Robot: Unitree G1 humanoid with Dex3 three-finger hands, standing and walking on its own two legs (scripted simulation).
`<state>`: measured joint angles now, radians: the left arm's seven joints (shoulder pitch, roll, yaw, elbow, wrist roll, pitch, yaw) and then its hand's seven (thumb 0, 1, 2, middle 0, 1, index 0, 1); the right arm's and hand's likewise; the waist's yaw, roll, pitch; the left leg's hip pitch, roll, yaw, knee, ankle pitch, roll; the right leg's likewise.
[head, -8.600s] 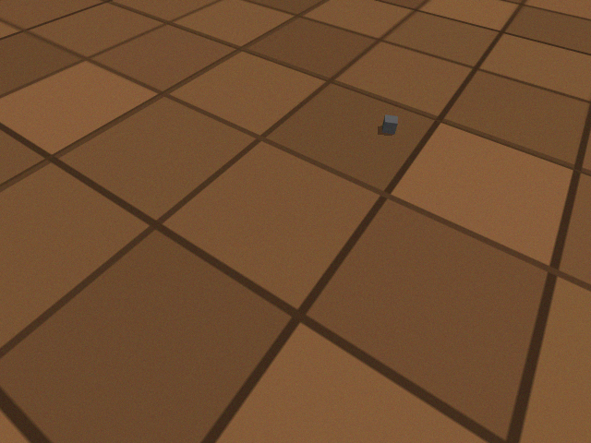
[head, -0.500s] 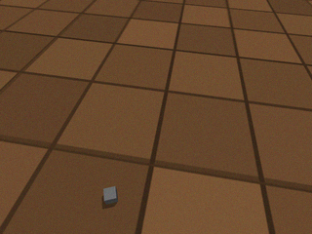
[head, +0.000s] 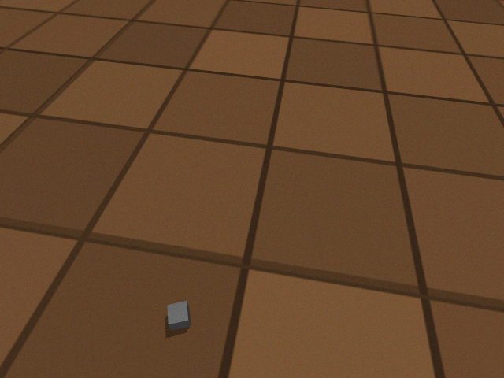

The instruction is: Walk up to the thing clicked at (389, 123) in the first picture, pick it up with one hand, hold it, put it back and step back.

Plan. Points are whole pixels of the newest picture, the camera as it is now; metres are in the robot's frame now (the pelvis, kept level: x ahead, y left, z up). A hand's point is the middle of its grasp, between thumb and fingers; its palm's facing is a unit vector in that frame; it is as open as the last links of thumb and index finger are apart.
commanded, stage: stand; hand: left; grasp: from above
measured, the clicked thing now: (179, 315) +0.44 +0.27 -0.75
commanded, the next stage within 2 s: rise first in 0.78 s
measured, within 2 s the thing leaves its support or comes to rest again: neither
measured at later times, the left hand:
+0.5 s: hand out of the picture +0.07 +0.26 -0.16, palm faces -0.03 -0.94 -0.35, open 7.4 cm
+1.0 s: hand out of the picture +0.11 +0.25 -0.16, palm faces +0.04 -0.94 -0.33, open 7.7 cm
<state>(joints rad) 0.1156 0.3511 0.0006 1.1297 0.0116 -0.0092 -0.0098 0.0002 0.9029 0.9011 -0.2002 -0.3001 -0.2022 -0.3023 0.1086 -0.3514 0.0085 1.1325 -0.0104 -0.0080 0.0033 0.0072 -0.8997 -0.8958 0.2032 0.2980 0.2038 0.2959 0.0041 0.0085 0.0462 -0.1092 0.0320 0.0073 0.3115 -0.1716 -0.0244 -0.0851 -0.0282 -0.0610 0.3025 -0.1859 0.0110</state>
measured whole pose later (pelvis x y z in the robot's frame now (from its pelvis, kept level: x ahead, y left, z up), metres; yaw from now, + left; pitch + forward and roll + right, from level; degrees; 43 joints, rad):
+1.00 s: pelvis -0.01 +0.00 -0.01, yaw +0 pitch +1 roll +0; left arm 0.04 0.33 0.06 1.07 -0.01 -0.03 0.01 0.00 0.80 0.92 -0.21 -0.40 -0.20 -0.41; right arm 0.17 -0.33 0.01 0.93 0.04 -0.03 -0.03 0.01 -0.93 -0.91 0.20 0.30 0.20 0.30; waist -0.01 0.01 0.06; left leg -0.24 0.03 0.01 0.43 -0.21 -0.02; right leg -0.21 -0.03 -0.06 0.42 -0.23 0.01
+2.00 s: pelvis -0.03 +0.01 -0.15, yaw -2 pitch +24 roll -2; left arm 0.15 0.37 0.15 0.54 0.38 0.14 0.05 -0.01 -0.47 0.86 -0.24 -0.94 -0.24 -0.95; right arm 0.15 -0.24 -0.03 0.57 -0.01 -0.20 -0.03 0.01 -0.96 -0.91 0.20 0.30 0.20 0.30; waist -0.02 0.01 -0.15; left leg -1.21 0.05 -0.02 1.38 -0.60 -0.01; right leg -1.17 -0.04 -0.04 1.35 -0.60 0.02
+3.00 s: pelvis -0.10 +0.02 -0.42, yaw -7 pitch +34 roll -8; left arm -0.79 0.73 0.20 1.34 1.17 -0.15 0.40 0.00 -0.34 0.84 -0.25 -0.86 -0.25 -0.86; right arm 0.13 -0.27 -0.01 0.79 -0.11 -0.08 0.11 0.01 -0.89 -0.89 0.20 0.30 0.20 0.30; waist -0.15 -0.02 -0.08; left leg -2.24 0.04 -0.10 2.30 -0.67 0.02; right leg -2.15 -0.03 -0.05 2.23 -0.67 0.04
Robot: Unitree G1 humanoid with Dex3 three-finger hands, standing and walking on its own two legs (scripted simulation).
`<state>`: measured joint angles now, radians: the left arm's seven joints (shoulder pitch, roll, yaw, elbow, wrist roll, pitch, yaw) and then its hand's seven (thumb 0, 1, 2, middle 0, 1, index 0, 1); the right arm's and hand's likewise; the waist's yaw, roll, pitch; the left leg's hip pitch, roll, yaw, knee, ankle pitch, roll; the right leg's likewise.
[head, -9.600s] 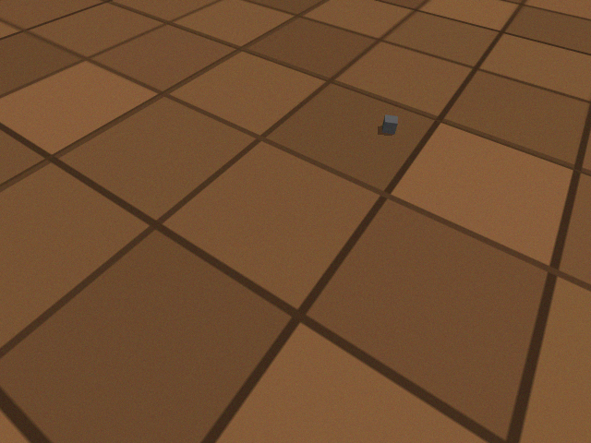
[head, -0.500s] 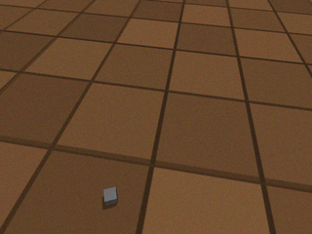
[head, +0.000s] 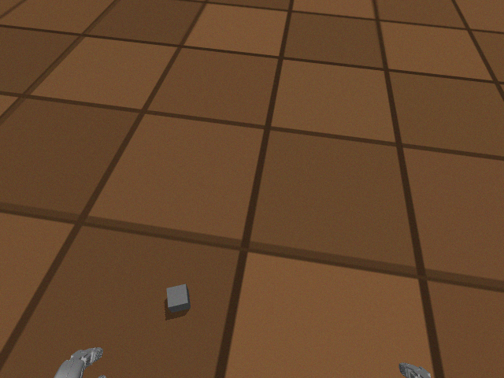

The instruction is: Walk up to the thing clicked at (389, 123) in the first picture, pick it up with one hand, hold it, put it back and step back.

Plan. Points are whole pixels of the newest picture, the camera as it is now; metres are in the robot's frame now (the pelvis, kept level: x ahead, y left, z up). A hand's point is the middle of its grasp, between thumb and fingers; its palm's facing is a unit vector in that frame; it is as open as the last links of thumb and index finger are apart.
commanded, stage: rise first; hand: left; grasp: from above
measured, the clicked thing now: (178, 298) +0.44 +0.27 -0.74
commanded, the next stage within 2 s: none
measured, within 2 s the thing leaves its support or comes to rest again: neither
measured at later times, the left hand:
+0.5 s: hand (111, 377) +0.14 +0.26 -0.21, palm faces -0.10 -0.89 -0.44, open 13.6 cm
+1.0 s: hand out of the picture +0.14 +0.29 -0.28, palm faces -0.28 -0.77 -0.58, open 13.6 cm
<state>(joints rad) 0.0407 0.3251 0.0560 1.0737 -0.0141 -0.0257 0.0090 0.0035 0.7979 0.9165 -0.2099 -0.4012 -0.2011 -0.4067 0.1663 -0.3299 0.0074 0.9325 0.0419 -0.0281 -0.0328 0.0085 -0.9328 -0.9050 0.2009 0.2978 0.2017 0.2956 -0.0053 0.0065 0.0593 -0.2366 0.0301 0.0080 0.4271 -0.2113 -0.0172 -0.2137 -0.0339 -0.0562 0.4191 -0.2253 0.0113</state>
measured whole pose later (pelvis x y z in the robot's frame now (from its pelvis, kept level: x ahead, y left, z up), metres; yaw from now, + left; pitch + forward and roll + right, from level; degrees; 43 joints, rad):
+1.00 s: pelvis -0.02 +0.01 -0.14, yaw -1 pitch +24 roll -2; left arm 0.15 0.37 0.15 0.54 0.38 0.14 0.05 -0.01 -0.47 0.86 -0.24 -0.94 -0.24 -0.95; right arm 0.15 -0.24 -0.03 0.57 -0.01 -0.20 -0.03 0.01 -0.96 -0.91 0.20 0.30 0.20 0.30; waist -0.02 0.01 -0.15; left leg -1.21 0.05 -0.02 1.38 -0.60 -0.01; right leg -1.17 -0.04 -0.04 1.35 -0.60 0.02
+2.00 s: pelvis -0.09 +0.02 -0.41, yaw -7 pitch +34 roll -8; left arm -0.79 0.73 0.20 1.34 1.17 -0.15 0.40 0.00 -0.34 0.84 -0.25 -0.86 -0.25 -0.86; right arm 0.13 -0.27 -0.01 0.79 -0.11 -0.08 0.11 0.01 -0.89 -0.89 0.20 0.30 0.20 0.30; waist -0.15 -0.02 -0.08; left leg -2.24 0.04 -0.10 2.30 -0.67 0.02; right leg -2.15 -0.03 -0.05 2.23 -0.67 0.04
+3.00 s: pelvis -0.08 +0.02 -0.45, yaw -9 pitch +34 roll -9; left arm -0.91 0.84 0.27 1.47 1.18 -0.15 0.43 0.00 -0.43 0.90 -0.19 -0.94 -0.19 -0.94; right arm 0.10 -0.29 0.05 0.77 -0.16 -0.09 0.17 0.00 -0.90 -0.90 0.20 0.30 0.20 0.30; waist -0.20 -0.03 0.00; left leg -2.34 0.04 -0.15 2.44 -0.70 0.00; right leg -2.25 -0.01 -0.08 2.35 -0.69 0.04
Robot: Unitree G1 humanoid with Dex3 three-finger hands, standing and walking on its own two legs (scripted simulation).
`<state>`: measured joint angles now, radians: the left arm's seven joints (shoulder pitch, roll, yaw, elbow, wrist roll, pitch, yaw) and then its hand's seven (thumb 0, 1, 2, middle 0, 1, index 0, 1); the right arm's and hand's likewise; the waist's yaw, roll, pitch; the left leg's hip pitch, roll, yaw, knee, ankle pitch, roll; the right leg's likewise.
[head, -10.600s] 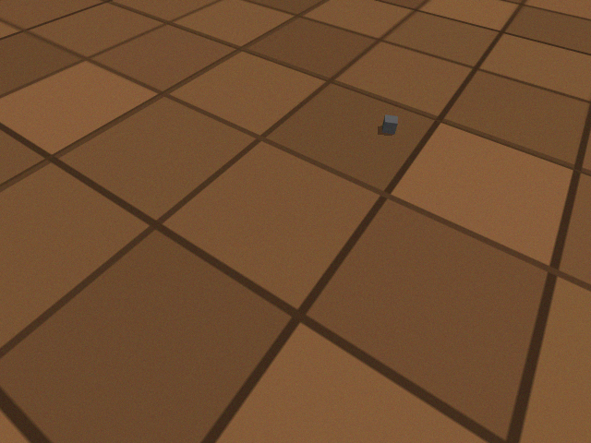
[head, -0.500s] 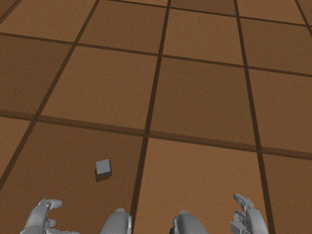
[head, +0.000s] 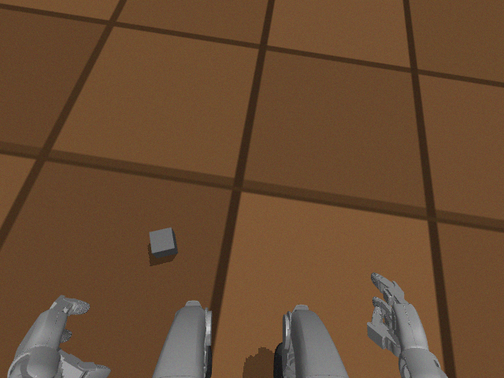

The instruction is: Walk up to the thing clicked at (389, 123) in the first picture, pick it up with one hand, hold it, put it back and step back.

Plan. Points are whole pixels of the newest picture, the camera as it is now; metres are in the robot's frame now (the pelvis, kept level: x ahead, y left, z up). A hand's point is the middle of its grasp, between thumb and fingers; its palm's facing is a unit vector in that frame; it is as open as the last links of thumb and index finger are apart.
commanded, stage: rise first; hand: left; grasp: from above
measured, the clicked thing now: (163, 242) +0.46 +0.27 -0.60
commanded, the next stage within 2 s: none
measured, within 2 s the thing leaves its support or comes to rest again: neither
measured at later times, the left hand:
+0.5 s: hand (111, 281) +0.29 +0.32 -0.34, palm faces -0.40 -0.25 -0.88, open 13.0 cm
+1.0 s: hand (123, 262) +0.36 +0.34 -0.43, palm faces -0.40 -0.11 -0.91, open 13.1 cm
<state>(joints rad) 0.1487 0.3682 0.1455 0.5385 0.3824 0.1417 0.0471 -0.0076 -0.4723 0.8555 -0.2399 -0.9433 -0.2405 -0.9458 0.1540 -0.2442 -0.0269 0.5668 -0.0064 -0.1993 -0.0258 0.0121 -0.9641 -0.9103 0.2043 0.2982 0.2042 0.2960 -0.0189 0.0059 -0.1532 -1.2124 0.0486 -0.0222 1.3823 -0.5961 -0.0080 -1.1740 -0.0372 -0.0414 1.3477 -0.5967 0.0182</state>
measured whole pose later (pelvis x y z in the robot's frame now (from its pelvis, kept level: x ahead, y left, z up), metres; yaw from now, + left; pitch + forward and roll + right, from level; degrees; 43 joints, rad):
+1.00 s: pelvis -0.07 +0.01 -0.27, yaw -5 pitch +34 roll -8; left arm -0.79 0.73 0.20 1.34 1.17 -0.15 0.40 0.00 -0.34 0.84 -0.25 -0.86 -0.25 -0.86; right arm 0.13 -0.27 -0.01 0.79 -0.11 -0.08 0.11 0.01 -0.89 -0.89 0.20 0.30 0.20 0.30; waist -0.15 -0.02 -0.08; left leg -2.24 0.04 -0.10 2.30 -0.67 0.02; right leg -2.15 -0.03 -0.05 2.23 -0.67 0.04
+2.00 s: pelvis -0.06 +0.01 -0.31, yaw -8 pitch +34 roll -9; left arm -0.91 0.84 0.27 1.47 1.18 -0.15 0.43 0.00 -0.43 0.90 -0.19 -0.94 -0.19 -0.94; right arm 0.10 -0.29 0.05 0.77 -0.16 -0.09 0.17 0.00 -0.90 -0.90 0.20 0.30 0.20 0.30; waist -0.20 -0.03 0.00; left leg -2.34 0.04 -0.15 2.44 -0.70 0.00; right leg -2.25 -0.01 -0.08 2.35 -0.69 0.04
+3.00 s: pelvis -0.07 +0.01 -0.31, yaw -8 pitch +33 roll -9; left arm -0.95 0.87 0.25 1.47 1.16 -0.13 0.38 0.00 -0.45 0.92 -0.21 -0.89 -0.20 -0.92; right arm 0.14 -0.30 0.08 0.75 -0.15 -0.10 0.21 0.00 -0.90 -0.90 0.20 0.30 0.20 0.30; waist -0.23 -0.01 0.00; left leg -2.34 0.03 -0.16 2.44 -0.69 0.00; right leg -2.24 -0.01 -0.08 2.34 -0.68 0.04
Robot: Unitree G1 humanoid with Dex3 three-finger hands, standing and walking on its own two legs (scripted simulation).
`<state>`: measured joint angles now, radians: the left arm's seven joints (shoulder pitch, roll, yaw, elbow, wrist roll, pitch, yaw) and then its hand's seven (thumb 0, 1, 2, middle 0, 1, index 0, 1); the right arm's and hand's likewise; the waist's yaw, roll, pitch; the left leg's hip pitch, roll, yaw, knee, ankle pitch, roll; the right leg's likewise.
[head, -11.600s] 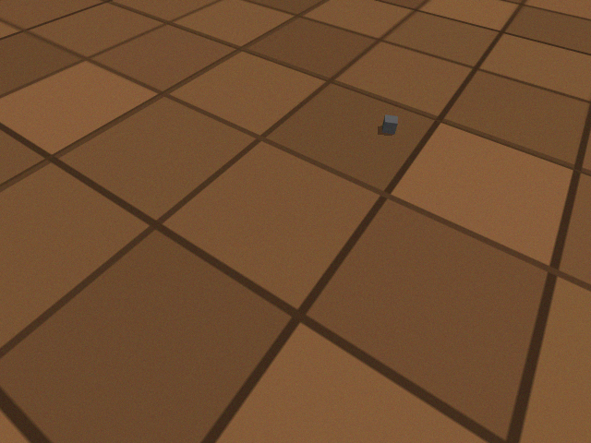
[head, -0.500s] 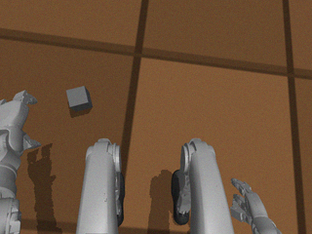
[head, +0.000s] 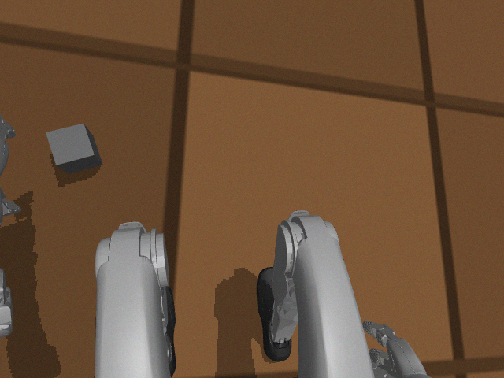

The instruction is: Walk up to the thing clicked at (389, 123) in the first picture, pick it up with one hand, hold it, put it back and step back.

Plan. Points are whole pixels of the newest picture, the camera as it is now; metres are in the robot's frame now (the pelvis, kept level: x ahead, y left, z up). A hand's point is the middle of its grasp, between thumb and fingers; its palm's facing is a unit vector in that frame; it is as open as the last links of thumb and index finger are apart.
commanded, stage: rise first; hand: left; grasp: from above
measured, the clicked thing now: (75, 149) +0.50 +0.31 -0.33
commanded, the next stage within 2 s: none
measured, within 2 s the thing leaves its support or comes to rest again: neither
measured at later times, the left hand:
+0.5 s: hand (17, 164) +0.43 +0.36 -0.20, palm faces -0.40 -0.19 -0.90, open 13.2 cm
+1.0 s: hand (23, 161) +0.44 +0.36 -0.21, palm faces -0.38 -0.17 -0.91, open 13.5 cm
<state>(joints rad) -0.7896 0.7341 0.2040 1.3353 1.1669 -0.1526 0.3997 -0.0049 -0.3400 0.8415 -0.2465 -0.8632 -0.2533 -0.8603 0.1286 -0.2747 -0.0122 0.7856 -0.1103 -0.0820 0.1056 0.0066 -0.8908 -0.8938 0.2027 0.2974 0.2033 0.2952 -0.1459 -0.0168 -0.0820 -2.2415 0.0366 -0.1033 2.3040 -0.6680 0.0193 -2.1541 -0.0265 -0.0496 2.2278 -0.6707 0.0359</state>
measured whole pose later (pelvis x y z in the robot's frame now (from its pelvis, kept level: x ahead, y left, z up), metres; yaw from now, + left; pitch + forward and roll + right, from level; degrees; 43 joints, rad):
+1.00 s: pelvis +0.01 +0.00 -0.04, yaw -2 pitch +34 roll -9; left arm -0.91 0.84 0.27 1.47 1.18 -0.15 0.43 0.00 -0.43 0.90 -0.19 -0.94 -0.19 -0.94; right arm 0.10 -0.29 0.05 0.77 -0.16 -0.09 0.17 0.00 -0.90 -0.90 0.20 0.30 0.20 0.30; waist -0.20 -0.03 0.00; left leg -2.34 0.04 -0.15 2.44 -0.70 0.00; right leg -2.25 -0.01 -0.08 2.35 -0.69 0.04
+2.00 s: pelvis +0.01 +0.00 -0.04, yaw -2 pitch +33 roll -9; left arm -0.95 0.87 0.25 1.47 1.16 -0.13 0.38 0.00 -0.45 0.92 -0.21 -0.89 -0.20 -0.92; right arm 0.14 -0.30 0.08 0.75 -0.15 -0.10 0.21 0.00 -0.90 -0.90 0.20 0.30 0.20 0.30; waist -0.23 -0.01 0.00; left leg -2.34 0.03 -0.16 2.44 -0.69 0.00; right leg -2.24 -0.01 -0.08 2.34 -0.68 0.04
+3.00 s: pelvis +0.00 +0.00 -0.04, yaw -2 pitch +33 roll -9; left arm -0.98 0.88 0.25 1.50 1.18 -0.13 0.38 0.00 -0.39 0.89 -0.24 -0.87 -0.23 -0.89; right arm 0.15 -0.31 0.09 0.75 -0.15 -0.11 0.22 0.00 -0.90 -0.89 0.20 0.30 0.20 0.30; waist -0.24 -0.01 0.00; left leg -2.35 0.03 -0.16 2.44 -0.68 0.00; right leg -2.25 -0.01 -0.08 2.34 -0.67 0.04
